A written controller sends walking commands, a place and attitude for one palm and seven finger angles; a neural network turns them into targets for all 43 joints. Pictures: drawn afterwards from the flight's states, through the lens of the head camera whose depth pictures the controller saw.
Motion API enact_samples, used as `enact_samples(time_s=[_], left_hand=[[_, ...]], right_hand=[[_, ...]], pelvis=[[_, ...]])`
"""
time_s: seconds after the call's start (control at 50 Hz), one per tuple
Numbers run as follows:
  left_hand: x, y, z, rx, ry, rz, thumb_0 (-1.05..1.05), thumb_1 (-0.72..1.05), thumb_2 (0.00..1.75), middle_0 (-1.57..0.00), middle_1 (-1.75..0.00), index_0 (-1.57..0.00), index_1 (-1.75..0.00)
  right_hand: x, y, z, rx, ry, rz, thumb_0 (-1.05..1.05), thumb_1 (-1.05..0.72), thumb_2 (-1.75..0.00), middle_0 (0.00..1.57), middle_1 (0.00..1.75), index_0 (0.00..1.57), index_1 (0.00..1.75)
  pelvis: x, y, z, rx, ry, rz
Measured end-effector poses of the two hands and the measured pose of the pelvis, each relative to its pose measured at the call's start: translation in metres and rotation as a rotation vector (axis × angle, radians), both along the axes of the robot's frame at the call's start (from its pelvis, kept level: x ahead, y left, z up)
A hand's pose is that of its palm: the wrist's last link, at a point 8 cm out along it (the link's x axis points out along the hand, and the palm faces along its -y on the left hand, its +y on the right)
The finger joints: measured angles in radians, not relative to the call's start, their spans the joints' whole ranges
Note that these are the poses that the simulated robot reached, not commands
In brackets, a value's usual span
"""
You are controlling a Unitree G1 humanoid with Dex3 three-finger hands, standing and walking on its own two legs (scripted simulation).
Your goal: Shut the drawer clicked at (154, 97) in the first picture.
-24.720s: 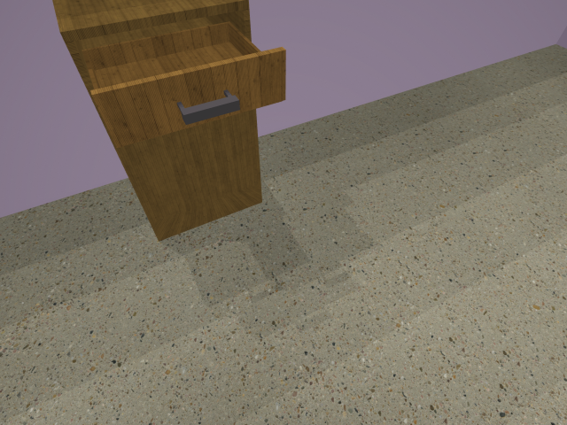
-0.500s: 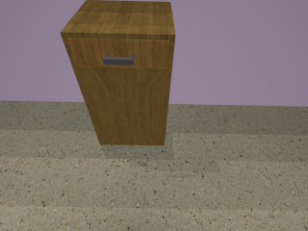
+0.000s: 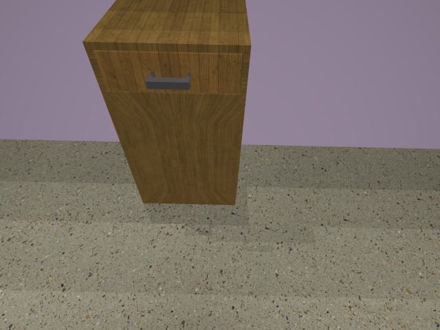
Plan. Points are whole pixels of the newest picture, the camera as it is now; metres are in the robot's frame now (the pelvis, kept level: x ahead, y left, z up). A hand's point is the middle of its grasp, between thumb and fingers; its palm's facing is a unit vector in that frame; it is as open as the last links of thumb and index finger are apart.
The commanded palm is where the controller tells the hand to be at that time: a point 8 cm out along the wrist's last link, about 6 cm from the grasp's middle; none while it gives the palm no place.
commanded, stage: look to check the result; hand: left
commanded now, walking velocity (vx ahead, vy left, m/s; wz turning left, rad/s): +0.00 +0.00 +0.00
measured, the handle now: (169, 79) +0.82 +0.21 +0.01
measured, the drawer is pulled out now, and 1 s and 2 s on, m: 0.00 0.00 0.00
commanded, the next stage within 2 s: stand and wait in 0.20 s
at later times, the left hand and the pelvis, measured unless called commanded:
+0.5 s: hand out of the picture +0.00 +0.17 -0.18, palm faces +0.04 -0.98 -0.19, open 7.4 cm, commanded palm none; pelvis +0.01 +0.00 +0.00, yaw +0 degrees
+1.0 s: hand out of the picture +0.01 +0.17 -0.17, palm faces +0.04 -0.98 -0.20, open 7.4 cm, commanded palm none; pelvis +0.01 +0.00 +0.00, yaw +0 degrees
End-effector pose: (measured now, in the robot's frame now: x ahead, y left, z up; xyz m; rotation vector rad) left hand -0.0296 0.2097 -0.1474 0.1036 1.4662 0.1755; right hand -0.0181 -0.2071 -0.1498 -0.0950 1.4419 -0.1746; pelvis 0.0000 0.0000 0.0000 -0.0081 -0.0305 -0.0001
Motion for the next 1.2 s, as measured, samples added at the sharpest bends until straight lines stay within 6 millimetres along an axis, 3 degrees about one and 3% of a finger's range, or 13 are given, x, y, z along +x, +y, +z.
enact_samples(time_s=[0.66,1.2], left_hand=[[0.027,0.009,0.003,0.023,-0.045,-0.025,0.00,0.91,0.90,-0.20,-0.30,-0.20,-0.30],[0.031,0.013,0.005,0.034,-0.048,-0.028,0.00,0.91,0.90,-0.20,-0.30,-0.20,-0.30]], right_hand=[[0.012,-0.011,0.002,-0.017,-0.013,0.002,0.00,-0.91,-0.90,0.19,0.30,0.20,0.30],[0.021,-0.018,0.003,-0.029,-0.028,0.014,0.00,-0.90,-0.90,0.19,0.30,0.20,0.30]], pelvis=[[0.006,-0.002,0.001,0.003,0.000,-0.006],[0.008,-0.003,0.002,0.006,-0.001,-0.007]])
